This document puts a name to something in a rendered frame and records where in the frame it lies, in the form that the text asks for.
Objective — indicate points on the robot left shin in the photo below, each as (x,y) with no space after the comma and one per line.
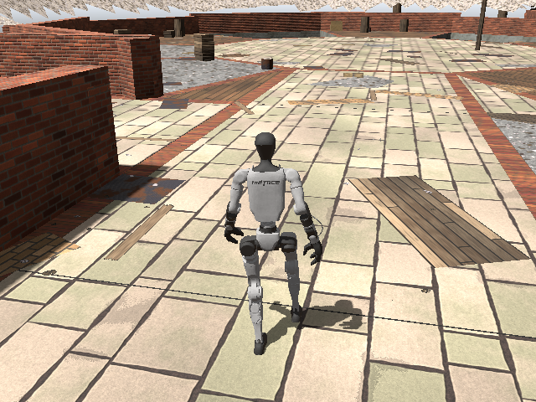
(256,315)

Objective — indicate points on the robot right forearm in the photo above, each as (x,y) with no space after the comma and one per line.
(309,226)

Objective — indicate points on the robot right upper arm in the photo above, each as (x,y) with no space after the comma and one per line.
(293,177)

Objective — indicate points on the robot left hand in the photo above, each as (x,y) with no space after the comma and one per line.
(235,231)

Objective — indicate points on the robot right hand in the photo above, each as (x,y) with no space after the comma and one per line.
(318,251)

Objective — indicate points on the robot torso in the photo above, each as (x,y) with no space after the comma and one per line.
(267,202)

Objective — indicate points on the robot left forearm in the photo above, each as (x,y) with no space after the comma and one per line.
(230,219)

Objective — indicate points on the robot left upper arm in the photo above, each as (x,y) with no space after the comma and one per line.
(236,190)

